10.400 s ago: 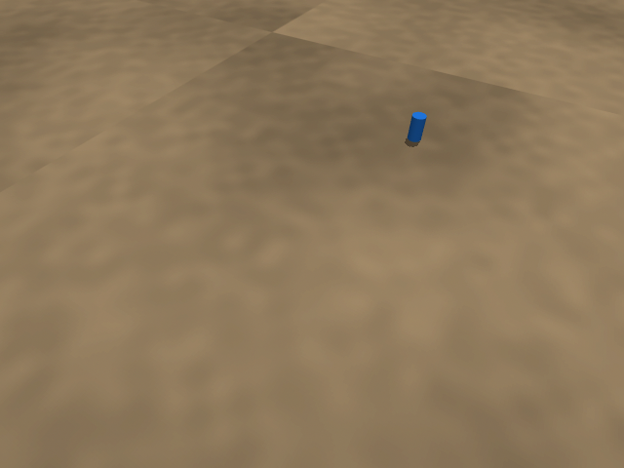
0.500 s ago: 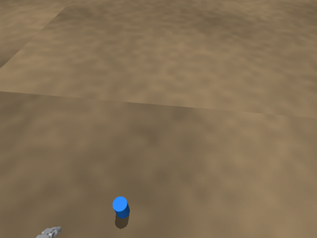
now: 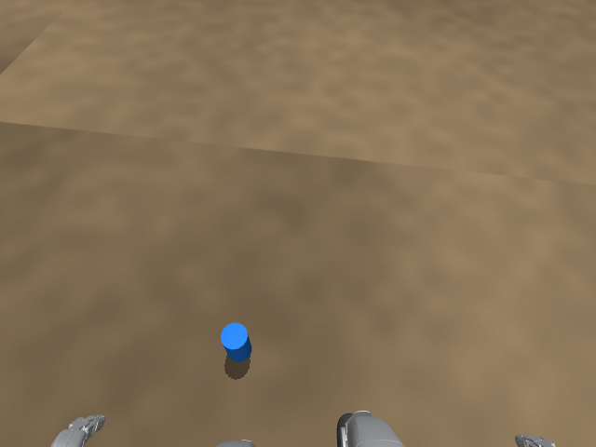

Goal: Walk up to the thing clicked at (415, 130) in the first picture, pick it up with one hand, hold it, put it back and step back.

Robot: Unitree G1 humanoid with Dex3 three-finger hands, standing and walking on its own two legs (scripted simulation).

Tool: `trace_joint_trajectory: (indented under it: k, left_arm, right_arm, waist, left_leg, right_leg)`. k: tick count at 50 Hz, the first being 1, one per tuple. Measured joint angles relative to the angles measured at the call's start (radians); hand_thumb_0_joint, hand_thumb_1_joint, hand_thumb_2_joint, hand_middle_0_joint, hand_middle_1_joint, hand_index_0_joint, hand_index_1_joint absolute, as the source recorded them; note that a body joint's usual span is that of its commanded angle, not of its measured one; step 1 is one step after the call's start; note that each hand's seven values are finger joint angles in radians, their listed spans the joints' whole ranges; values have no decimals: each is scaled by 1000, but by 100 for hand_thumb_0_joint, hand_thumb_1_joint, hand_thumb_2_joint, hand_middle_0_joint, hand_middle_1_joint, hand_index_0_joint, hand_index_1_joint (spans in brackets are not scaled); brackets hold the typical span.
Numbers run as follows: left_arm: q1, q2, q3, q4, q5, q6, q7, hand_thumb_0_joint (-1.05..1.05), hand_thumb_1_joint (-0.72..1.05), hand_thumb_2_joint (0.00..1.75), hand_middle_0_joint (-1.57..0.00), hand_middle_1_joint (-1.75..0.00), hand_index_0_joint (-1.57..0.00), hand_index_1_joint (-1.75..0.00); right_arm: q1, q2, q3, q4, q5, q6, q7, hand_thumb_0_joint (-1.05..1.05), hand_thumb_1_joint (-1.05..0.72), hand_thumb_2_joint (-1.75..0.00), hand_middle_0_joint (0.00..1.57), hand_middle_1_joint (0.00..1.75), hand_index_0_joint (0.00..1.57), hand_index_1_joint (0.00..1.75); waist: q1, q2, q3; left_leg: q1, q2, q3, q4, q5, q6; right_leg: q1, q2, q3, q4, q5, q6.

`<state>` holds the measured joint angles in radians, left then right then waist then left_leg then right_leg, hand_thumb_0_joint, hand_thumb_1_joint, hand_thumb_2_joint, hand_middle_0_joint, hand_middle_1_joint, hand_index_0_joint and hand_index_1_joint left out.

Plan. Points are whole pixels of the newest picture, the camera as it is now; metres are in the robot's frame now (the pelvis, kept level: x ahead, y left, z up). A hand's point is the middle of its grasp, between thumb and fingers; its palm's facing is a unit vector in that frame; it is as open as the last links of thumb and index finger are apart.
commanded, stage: walk up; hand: left
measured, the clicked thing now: (237, 343) +0.44 +0.18 -0.68
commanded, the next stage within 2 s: stand in 1.84 s
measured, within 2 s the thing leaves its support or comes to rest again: neither
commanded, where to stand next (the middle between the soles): +0.10 -0.03 m, yaw -1 degrees
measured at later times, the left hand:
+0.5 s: hand (134, 422) +0.17 +0.23 -0.11, palm faces -0.10 -0.91 -0.40, open 7.4 cm
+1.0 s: hand (125, 444) +0.15 +0.25 -0.15, palm faces -0.04 -0.92 -0.39, open 7.4 cm
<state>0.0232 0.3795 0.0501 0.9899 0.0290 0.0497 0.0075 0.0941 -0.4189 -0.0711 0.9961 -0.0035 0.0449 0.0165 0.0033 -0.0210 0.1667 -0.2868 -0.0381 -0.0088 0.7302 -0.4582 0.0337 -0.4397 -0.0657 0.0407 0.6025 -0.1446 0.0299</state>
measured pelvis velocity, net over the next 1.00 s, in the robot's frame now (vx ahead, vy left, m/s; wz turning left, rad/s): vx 0.02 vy -0.01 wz -0.05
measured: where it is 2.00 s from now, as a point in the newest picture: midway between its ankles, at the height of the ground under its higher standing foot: outside the picture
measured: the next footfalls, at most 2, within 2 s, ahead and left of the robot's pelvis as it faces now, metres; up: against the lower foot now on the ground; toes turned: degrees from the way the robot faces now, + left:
right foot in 0.42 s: +0.08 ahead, -0.15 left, +0.00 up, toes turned -5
left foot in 0.82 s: +0.11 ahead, +0.10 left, +0.00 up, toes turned -5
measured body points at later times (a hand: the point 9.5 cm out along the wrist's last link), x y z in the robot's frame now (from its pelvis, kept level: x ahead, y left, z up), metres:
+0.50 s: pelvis +0.03 -0.03 +0.01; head +0.05 -0.04 +0.46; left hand +0.18 +0.28 -0.09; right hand +0.02 -0.37 -0.11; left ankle -0.01 +0.11 -0.68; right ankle +0.04 -0.15 -0.72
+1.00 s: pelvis +0.02 -0.01 +0.00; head +0.09 -0.01 +0.44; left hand +0.15 +0.30 -0.13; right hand +0.12 -0.33 -0.11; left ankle +0.11 +0.09 -0.72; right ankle -0.03 -0.14 -0.66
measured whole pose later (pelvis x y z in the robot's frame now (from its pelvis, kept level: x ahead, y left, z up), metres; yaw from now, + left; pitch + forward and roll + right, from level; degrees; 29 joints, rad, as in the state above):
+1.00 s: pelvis +0.02 -0.01 +0.00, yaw -3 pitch -3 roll +0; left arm 0.10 0.40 0.05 0.87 -0.02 0.04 0.04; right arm 0.11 -0.37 -0.05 0.81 -0.02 0.04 0.01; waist 0.00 -0.02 0.21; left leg -0.41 -0.01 0.00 0.67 -0.21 0.03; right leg -0.41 0.05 0.07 1.13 -0.58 -0.02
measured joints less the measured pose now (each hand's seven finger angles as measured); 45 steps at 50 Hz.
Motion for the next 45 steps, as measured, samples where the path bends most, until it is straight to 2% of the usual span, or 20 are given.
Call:
trace_joint_trajectory:
  k: [1,2,4,6,11,16,18,20,22,23,25,27,29,32,35,38,39,41,42,45]
  left_arm:
    - [-5,6,-1,-7,0,1,1,0,90,90,-20,-31,-20,-30]
    - [-12,12,-1,-11,-2,3,2,0,90,90,-20,-31,-20,-30]
    - [-5,15,2,-6,-3,4,3,0,90,90,-20,-30,-20,-30]
    - [15,20,2,2,-10,-1,-3,0,90,90,-20,-30,-20,-30]
    - [96,30,7,21,0,-8,-28,0,90,90,-20,-30,-20,-30]
    - [138,41,13,12,7,-14,-51,1,90,90,-20,-30,-20,-30]
    - [138,41,16,-6,5,-27,-58,1,90,90,-20,-30,-20,-30]
    - [136,39,18,-30,1,-46,-61,1,90,90,-20,-30,-20,-30]
    - [132,35,22,-54,-1,-72,-55,1,90,90,-20,-30,-20,-30]
    - [130,29,23,-65,0,-84,-47,1,90,90,-20,-30,-20,-30]
    - [137,18,17,-85,-4,-96,-39,0,90,90,-20,-30,-20,-30]
    - [148,3,5,-100,-14,-100,-32,0,90,90,-20,-30,-20,-30]
    - [159,-9,-6,-107,-18,-102,-24,0,90,90,-20,-30,-20,-30]
    - [161,-21,-18,-110,-20,-99,-12,0,90,90,-20,-31,-20,-30]
    - [146,-23,-24,-113,-25,-76,-2,0,90,90,-20,-31,-20,-30]
    - [124,-19,-24,-125,-30,-44,5,0,90,90,-20,-31,-20,-30]
    - [117,-15,-25,-129,-32,-35,7,0,89,90,-20,-31,-20,-30]
    - [101,-6,-24,-134,-40,-22,13,0,89,90,-20,-31,-20,-30]
    - [85,0,-20,-132,-48,-17,18,0,89,90,-20,-31,-20,-30]
    - [48,10,-10,-130,-62,2,37,0,90,90,-20,-31,-20,-30]
  right_arm:
    - [12,1,-4,-1,-6,-9,1,0,-91,-90,20,30,20,30]
    - [19,11,-6,4,-18,-16,-2,0,-91,-90,20,30,20,30]
    - [42,30,2,15,-30,-22,1,0,-91,-90,20,30,20,30]
    - [63,51,12,31,-36,-29,0,0,-91,-90,20,30,20,30]
    - [117,81,19,15,-40,-73,3,1,-90,-90,20,30,21,30]
    - [182,66,5,-48,-33,-104,8,0,-90,-90,21,31,21,30]
    - [207,46,0,-64,-31,-102,10,0,-90,-90,21,31,21,30]
    - [228,23,-3,-76,-28,-93,13,0,-90,-90,21,31,21,30]
    - [244,0,-3,-84,-16,-76,11,0,-90,-90,21,31,21,30]
    - [245,-6,-2,-81,-9,-63,5,0,-90,-90,21,31,21,30]
    - [241,-8,3,-72,-4,-41,-4,1,-90,-90,20,30,21,30]
    - [238,-13,6,-74,1,-35,-5,1,-91,-90,20,30,20,30]
    - [233,-18,7,-79,2,-38,-2,1,-91,-90,20,30,20,30]
    - [212,-15,10,-81,5,-36,-2,1,-91,-90,20,30,20,30]
    - [175,-1,17,-83,6,-27,-7,0,-91,-90,20,30,20,30]
    - [144,14,21,-97,2,-15,-10,0,-91,-90,20,30,20,30]
    - [137,17,21,-103,1,-13,-10,0,-91,-90,20,30,20,30]
    - [126,21,18,-117,-6,-14,-9,0,-91,-90,20,30,20,30]
    - [110,29,15,-121,-13,-12,-9,0,-91,-90,20,30,20,30]
    - [65,44,17,-149,-13,-8,-1,0,-91,-90,20,30,21,30]
  waist:
    - [-5,-7,-7]
    - [-2,-26,0]
    - [-10,-34,-10]
    - [-18,-36,-26]
    - [-16,-34,-68]
    - [-36,-18,-74]
    - [-44,-3,-69]
    - [-50,13,-64]
    - [-55,39,-55]
    - [-56,52,-51]
    - [-45,52,-60]
    - [-35,60,-67]
    - [-30,73,-72]
    - [-18,86,-62]
    - [-11,80,-37]
    - [-8,60,-17]
    - [-9,52,-12]
    - [-15,39,-6]
    - [-12,20,12]
    - [-14,4,57]
  left_leg:
    - [19,0,-1,-57,44,0]
    - [23,-10,11,-59,68,-2]
    - [27,-9,13,-58,77,0]
    - [45,1,8,-91,93,1]
    - [104,32,31,-175,117,-4]
    - [163,58,50,-245,131,-17]
    - [180,69,50,-259,131,-24]
    - [187,83,50,-247,116,-37]
    - [166,105,36,-162,76,-40]
    - [134,106,11,-71,53,-31]
    - [52,61,-37,132,-26,-17]
    - [-19,32,-66,254,-30,-11]
    - [-75,27,-85,281,0,-18]
    - [-113,34,-105,211,42,-37]
    - [-121,41,-86,122,75,-41]
    - [-115,34,-45,70,88,-31]
    - [-103,31,-30,38,111,-25]
    - [-70,25,-12,-46,223,-16]
    - [-77,13,-3,-36,209,-15]
    - [-100,15,-2,-18,199,-5]
  right_leg:
    - [-23,-4,3,31,-16,-4]
    - [-38,-1,33,74,-80,-16]
    - [-49,48,93,161,-229,-38]
    - [-36,89,116,239,-261,-46]
    - [83,94,62,197,-290,-41]
    - [141,76,16,161,-337,-51]
    - [152,62,-11,109,-329,-55]
    - [176,55,-34,10,-274,-61]
    - [216,67,-58,-87,-98,-54]
    - [222,75,-68,-79,-87,-48]
    - [231,71,-66,-63,-119,-52]
    - [255,67,-65,-79,-128,-56]
    - [278,67,-70,-103,-125,-55]
    - [292,68,-72,-103,-133,-51]
    - [276,58,-74,-60,-158,-46]
    - [230,41,-75,19,-198,-36]
    - [211,35,-77,52,-215,-32]
    - [168,23,-82,127,-252,-21]
    - [142,14,-64,171,-257,-23]
    - [54,83,28,417,-438,-48]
